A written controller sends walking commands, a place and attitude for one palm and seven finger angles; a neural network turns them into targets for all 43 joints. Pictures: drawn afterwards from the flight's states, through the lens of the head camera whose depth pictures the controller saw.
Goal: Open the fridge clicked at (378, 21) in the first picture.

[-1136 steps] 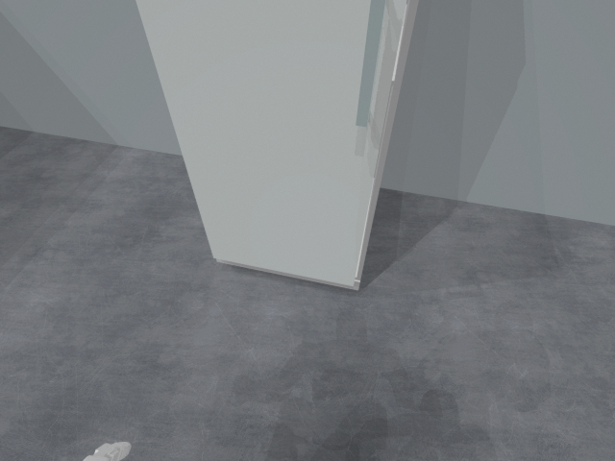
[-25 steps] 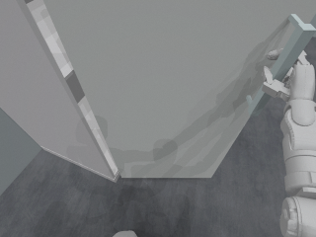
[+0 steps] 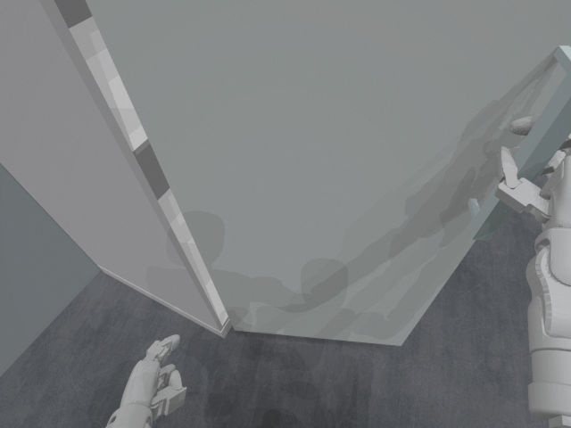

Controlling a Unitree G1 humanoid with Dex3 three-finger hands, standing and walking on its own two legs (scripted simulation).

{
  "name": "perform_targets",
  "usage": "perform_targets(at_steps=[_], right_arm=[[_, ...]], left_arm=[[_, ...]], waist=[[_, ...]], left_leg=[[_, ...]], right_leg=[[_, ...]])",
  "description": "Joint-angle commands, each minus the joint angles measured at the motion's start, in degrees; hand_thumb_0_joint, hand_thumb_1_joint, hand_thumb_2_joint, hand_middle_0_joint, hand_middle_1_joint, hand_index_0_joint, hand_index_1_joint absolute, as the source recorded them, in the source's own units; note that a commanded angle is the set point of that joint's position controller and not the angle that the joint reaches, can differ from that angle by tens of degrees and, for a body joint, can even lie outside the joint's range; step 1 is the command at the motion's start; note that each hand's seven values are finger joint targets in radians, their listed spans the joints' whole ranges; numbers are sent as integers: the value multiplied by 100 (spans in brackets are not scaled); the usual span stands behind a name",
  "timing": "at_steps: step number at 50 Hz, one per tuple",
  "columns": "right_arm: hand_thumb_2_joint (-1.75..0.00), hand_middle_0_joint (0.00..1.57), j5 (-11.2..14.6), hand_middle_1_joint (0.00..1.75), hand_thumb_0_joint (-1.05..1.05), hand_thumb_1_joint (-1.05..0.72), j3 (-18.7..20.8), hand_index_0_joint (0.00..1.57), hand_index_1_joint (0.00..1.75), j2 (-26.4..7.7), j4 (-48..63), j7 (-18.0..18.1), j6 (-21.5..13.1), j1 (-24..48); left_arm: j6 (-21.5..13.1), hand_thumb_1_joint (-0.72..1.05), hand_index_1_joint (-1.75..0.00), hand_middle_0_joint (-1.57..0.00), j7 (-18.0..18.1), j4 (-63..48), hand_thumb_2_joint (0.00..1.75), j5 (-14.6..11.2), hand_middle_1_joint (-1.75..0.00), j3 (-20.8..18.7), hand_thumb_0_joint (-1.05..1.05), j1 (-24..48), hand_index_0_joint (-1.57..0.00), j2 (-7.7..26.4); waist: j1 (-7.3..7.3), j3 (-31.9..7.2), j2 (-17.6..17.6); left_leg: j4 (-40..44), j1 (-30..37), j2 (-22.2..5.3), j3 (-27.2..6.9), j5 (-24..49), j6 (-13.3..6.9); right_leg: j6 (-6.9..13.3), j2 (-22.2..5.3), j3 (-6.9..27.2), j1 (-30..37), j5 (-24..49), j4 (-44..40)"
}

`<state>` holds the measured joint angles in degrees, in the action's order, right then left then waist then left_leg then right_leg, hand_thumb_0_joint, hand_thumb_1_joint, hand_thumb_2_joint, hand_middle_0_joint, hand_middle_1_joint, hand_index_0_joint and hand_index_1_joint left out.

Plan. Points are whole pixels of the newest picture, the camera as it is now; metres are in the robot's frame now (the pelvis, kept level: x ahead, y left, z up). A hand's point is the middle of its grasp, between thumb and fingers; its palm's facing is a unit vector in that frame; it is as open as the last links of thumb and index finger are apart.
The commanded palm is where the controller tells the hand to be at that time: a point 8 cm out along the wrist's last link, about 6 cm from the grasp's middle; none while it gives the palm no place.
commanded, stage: stop walking and hold the door back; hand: right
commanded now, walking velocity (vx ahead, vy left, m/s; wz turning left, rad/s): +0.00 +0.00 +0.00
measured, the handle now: (515, 159) +0.43 -0.25 +0.16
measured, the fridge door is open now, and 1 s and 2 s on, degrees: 69 70 70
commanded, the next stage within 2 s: loosen the grip on the handle in 0.12 s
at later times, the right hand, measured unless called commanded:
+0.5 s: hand (513, 184) +0.38 -0.23 +0.17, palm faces +0.33 +0.92 -0.21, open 10.2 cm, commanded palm +0.34 -0.27 +0.17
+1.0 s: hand (518, 190) +0.38 -0.24 +0.16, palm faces +0.30 +0.93 -0.21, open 14.6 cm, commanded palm +0.33 -0.30 +0.17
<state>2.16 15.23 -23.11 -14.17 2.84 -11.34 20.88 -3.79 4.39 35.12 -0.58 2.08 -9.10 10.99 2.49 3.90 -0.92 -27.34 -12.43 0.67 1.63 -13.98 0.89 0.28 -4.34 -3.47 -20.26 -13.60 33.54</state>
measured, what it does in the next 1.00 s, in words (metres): stands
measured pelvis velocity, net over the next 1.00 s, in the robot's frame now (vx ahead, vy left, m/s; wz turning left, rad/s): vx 0.00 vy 0.02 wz -0.01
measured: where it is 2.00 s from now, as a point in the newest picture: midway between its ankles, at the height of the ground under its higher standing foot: outside the picture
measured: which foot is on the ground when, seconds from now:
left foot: down 0.00-1.00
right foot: down 0.00-1.00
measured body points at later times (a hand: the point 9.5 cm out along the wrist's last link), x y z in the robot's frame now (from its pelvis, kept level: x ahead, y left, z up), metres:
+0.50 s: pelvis -0.03 +0.01 -0.01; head -0.02 +0.01 +0.44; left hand +0.08 +0.29 -0.10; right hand +0.35 -0.28 +0.18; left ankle -0.01 +0.13 -0.73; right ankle +0.04 -0.11 -0.73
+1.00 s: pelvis +0.00 +0.02 -0.01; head +0.03 +0.02 +0.44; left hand +0.15 +0.26 -0.11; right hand +0.35 -0.29 +0.17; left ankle -0.01 +0.13 -0.73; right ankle +0.04 -0.11 -0.73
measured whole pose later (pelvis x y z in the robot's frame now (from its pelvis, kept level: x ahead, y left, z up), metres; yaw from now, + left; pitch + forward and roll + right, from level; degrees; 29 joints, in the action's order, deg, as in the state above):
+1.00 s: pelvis +0.00 +0.02 -0.01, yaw -1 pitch +4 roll +0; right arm 3.7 19.2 -22.8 -24.3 -2.9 -14.9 22.5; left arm -5.4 4.8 38.4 -0.8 0.9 -13.6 13.8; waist 0.1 -2.3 0.9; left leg -37.1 -21.1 -0.2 1.9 -20.4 -0.3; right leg -0.6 -3.0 -2.2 -26.4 -14.8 36.9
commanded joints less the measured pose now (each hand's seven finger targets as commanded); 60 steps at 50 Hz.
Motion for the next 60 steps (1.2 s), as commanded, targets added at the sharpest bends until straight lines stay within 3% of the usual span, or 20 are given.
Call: perform_targets(at_steps=[1, 4, 10, 11, 12, 13, 14, 15, 17, 19, 23, 28, 30, 31, 33, 36, 43, 49, 52, 60], right_arm=[[-90, 45, 101, 140, 0, -90, 1152, 45, 140, -1802, 1114, 229, -225, 1316], [-90, 45, 125, 140, 0, -90, 1238, 45, 140, -1986, 793, 264, -198, 1407], [-90, 45, 93, 140, 0, -90, 1299, 45, 140, -2095, 355, 265, -204, 1337], [-90, 45, -730, 140, 0, -90, 2531, 45, 140, -4441, 1043, 28, -360, 6444], [-84, 45, -650, 140, 0, -78, 577, 45, 140, -1555, -1768, -404, 183, 4316], [-78, 45, -296, 140, 0, -66, 1147, 45, 140, -1463, -664, -585, 119, 3096], [-73, 45, -202, 140, 0, -54, 838, 45, 140, -1163, -593, -711, 40, 2517], [-67, 45, 2, 140, 0, -42, 1144, 45, 140, -1519, -150, -592, -128, 2467], [-55, 45, -77, 140, 0, -17, 552, 45, 140, -1047, -274, -388, -390, 2789], [-43, 45, -161, 140, 0, 7, 396, 45, 140, -1004, -451, -227, -687, 2862], [-20, 42, -326, 137, 0, 55, 315, 42, 137, -1391, -534, -108, -1066, 3485], [-20, 36, -202, 128, 0, 55, 150, 36, 128, -1406, -766, -233, -1069, 3796], [-20, 33, -103, 125, 0, 55, 302, 33, 125, -1559, -838, -259, -1038, 3672], [-20, 32, -87, 123, 0, 55, 959, 32, 123, -2176, -682, -262, -1018, 3050], [-20, 29, 36, 120, 0, 55, 605, 29, 120, -1746, -338, -369, -985, 3171], [-20, 25, 288, 115, 0, 55, 833, 25, 115, -1728, -427, -416, -920, 2811], [-20, 25, 245, 115, 0, 55, 775, 25, 115, -1470, 172, -367, -730, 2479], [-20, 25, 265, 115, 0, 55, 1327, 25, 115, -1970, 142, -455, -565, 2049], [-20, 25, 304, 115, 0, 55, 1330, 25, 115, -1956, 364, -610, -552, 1986], [-20, 25, 514, 115, 0, 55, 1151, 25, 115, -1824, 410, -1102, -563, 1908]], left_arm=[[-101, 90, -30, -20, 99, -667, 90, -92, -30, -364, 0, -26, -20, 961], [-55, 90, -30, -20, 190, -554, 90, -63, -30, -328, 0, 18, -20, 951], [25, 90, -30, -20, 228, -506, 90, -60, -30, -313, 0, 28, -20, 997], [-188, 90, -30, -20, -26, -463, 90, 52, -30, -635, 0, -89, -20, 948], [-487, 90, -30, -20, -97, -328, 90, 166, -30, -539, 0, -97, -20, 999], [-538, 90, -30, -20, -118, -369, 90, -122, -30, -681, 0, -589, -20, 1138], [-609, 90, -30, -20, -162, -352, 90, -99, -30, -592, 0, -435, -20, 1076], [-574, 90, -30, -20, -174, -317, 90, 3, -30, -573, 0, -544, -20, 1136], [-555, 90, -30, -20, -175, -404, 90, 19, -30, -526, 0, -358, -20, 1106], [-532, 90, -30, -20, -175, -467, 90, -8, -30, -520, 0, -313, -20, 1176], [-548, 90, -30, -20, -84, -439, 90, -27, -30, -504, 0, -264, -20, 1225], [-585, 90, -30, -20, 50, -267, 90, -77, -30, -467, 0, -340, -20, 1216], [-584, 90, -30, -20, 89, -227, 90, -77, -30, -454, 0, -386, -20, 1237], [-564, 90, -30, -20, 95, -277, 90, -53, -30, -486, 0, -405, -20, 1237], [-550, 90, -30, -20, 104, -346, 90, -68, -30, -415, 0, -278, -20, 1151], [-550, 90, -30, -20, 120, -274, 90, -74, -30, -422, 0, -369, -20, 1178], [-497, 90, -30, -20, 82, -325, 90, -50, -30, -444, 0, -404, -20, 1104], [-324, 90, -30, -20, 132, -352, 90, -66, -30, -428, 0, -400, -20, 1097], [-286, 90, -30, -20, 134, -427, 90, -71, -30, -414, 0, -360, -20, 1065], [-292, 90, -30, -20, 182, -417, 90, -107, -30, -454, 0, -450, -20, 1144]], waist=[[-218, -2308, 161], [-206, -2154, 163], [-256, -1826, 177], [-411, -927, -569], [127, -2573, -36], [-156, -3323, 745], [-431, -3180, 2076], [-454, -3090, 1918], [-130, -1976, 515], [-86, -1495, -147], [-29, -1558, 172], [48, -1678, 371], [-21, -1834, 216], [-281, -2066, 310], [-202, -2041, 543], [-224, -1929, 200], [-250, -2277, 248], [-346, -2165, 90], [-372, -2354, 461], [-244, -2276, 552]], left_leg=[[81, 946, -637, -431, 2524, -183], [180, 637, -673, -482, 2664, -133], [426, 458, -533, -397, 1359, -74], [957, 91, -686, -827, 2063, -37], [-475, 129, -32, 167, 2858, -425], [-491, -411, 43, 363, 1964, -300], [-304, -732, -33, 262, 1282, -328], [-152, -739, 24, 261, 859, -283], [-67, -1005, 68, 238, 239, -223], [-44, -1135, 49, 205, -389, -213], [-91, -1449, 17, -27, -1206, -201], [5, -1480, -13, -191, -1363, -178], [50, -1313, -40, -256, -1339, -158], [27, -995, -48, -296, -1175, -184], [-14, -964, -42, -255, -794, -182], [-35, -914, -13, -220, -336, -139], [-338, -823, 29, -74, 779, -126], [-395, -609, 28, -54, 1149, -116], [-466, -568, 45, -40, 1343, -149], [-467, -941, 107, 32, 1233, -172]], right_leg=[[-54, -313, 363, 950, 2088, -141], [-21, -256, 262, 1114, 1849, -210], [56, -291, 414, 889, 1414, -482], [92, -74, -133, 321, 1010, -18], [69, 384, -39, 1069, 2301, -863], [-45, 230, 269, 2041, 3096, -453], [-205, 198, 287, 2700, 3183, -358], [-230, 229, 423, 2624, 2290, -453], [-16, 236, 344, 1426, 683, -551], [80, 249, 341, 802, -292, -606], [119, 338, 254, 529, -1192, -511], [150, 397, 202, 434, -1199, -315], [178, 403, 209, 326, -1043, -264], [189, 398, 194, 342, -776, -250], [186, 407, 151, 416, -466, -220], [197, 383, 152, 382, -83, -130], [191, 413, 150, 692, 768, 33], [198, 391, 133, 533, 1016, 50], [174, 411, 146, 686, 1245, 64], [179, 393, 268, 881, 1321, 165]])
